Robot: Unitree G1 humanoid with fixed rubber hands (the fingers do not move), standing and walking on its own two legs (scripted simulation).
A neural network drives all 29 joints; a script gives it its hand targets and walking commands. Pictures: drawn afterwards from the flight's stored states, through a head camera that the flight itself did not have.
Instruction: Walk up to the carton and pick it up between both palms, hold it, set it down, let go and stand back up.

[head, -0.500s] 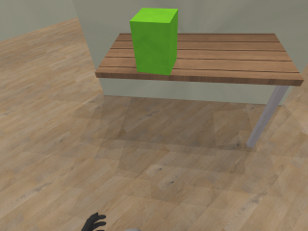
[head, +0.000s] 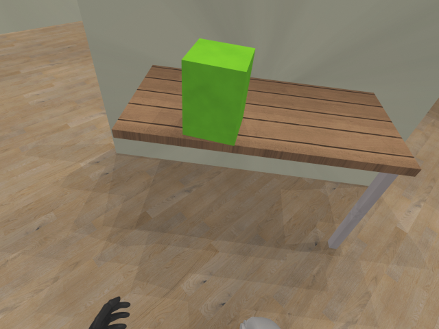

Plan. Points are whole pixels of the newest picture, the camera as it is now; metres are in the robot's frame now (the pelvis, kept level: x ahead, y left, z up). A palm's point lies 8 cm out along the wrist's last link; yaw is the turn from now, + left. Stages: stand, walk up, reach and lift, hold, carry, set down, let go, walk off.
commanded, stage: walk up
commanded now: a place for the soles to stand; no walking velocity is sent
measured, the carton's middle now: (217, 93) +0.84 -0.01 +0.01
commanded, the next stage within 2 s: none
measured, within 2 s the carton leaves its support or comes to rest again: neither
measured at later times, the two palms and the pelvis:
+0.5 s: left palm (118, 307) +0.21 +0.19 -0.09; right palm (327, 265) +0.30 -0.26 -0.10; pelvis +0.16 -0.04 +0.01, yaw +2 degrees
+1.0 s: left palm (164, 197) +0.48 +0.13 -0.09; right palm (334, 239) +0.37 -0.30 -0.10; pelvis +0.30 -0.06 +0.00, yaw -1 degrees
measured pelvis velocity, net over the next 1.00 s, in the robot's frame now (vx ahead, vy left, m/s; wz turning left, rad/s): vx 0.30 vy -0.06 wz -0.02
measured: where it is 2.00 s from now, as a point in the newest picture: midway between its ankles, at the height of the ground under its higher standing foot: (217, 310)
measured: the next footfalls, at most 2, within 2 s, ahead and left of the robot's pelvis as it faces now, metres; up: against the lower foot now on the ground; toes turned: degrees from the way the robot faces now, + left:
right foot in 0.20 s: +0.20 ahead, -0.14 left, +0.00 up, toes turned -10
left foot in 0.62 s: +0.32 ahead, +0.08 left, +0.00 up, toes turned +8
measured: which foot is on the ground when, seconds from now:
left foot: down 0.00-0.22, up 0.24-0.60, down 0.62-1.00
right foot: up 0.00-0.18, down 0.20-0.64, up 0.66-0.98, down 1.00-1.00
